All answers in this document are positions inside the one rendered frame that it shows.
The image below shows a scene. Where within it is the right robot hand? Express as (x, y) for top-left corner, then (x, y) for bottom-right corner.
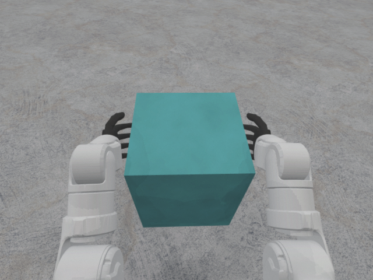
(243, 113), (271, 160)

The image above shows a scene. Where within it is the left robot hand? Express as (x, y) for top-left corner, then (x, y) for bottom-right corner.
(102, 112), (132, 159)

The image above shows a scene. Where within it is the right robot upper arm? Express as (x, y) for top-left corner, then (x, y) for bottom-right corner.
(262, 240), (335, 280)

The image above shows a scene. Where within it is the carton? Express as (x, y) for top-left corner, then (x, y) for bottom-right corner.
(124, 93), (256, 228)

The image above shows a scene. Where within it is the robot right forearm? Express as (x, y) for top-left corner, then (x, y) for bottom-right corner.
(254, 134), (335, 277)

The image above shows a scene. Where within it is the left robot upper arm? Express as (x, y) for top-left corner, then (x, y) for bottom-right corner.
(54, 244), (124, 280)

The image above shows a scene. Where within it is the robot left forearm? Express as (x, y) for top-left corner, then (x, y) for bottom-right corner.
(53, 135), (122, 280)

